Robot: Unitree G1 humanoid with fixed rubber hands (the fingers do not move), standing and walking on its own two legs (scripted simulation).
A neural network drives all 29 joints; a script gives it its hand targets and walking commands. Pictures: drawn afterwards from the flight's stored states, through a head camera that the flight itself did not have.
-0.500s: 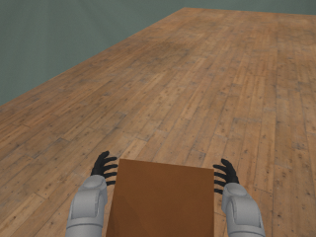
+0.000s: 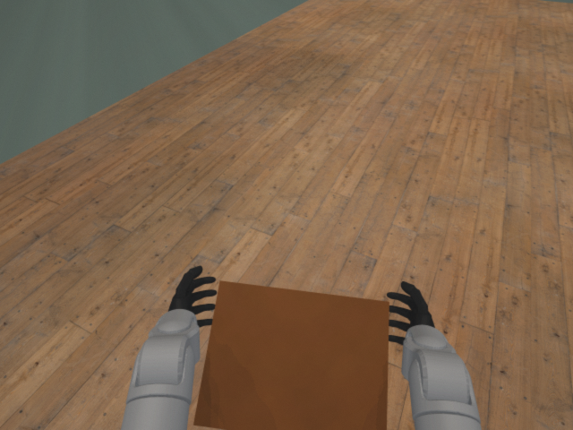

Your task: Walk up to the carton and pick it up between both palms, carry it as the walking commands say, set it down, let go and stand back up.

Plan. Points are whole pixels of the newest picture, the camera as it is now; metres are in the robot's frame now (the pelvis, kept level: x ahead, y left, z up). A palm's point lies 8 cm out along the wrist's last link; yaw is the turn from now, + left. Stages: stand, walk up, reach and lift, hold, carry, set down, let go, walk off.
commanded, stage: carry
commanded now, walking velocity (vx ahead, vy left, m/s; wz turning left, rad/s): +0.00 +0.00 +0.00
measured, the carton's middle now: (294, 355) +0.28 +0.01 -0.09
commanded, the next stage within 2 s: hold in 0.70 s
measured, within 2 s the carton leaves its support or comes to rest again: neither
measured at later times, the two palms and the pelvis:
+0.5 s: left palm (186, 326) +0.25 +0.16 +0.03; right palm (427, 344) +0.26 -0.17 +0.02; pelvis -0.01 -0.01 +0.00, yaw +0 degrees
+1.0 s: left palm (179, 291) +0.29 +0.17 +0.07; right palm (416, 313) +0.29 -0.15 +0.05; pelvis -0.01 +0.00 +0.00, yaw +0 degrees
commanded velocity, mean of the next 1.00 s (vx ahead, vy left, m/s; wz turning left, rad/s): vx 0.00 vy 0.00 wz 0.00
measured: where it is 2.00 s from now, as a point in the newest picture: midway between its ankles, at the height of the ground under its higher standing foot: outside the picture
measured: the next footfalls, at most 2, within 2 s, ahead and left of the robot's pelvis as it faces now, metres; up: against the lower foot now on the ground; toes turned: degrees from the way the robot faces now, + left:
none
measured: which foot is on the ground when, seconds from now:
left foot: down 0.00-1.00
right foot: down 0.00-1.00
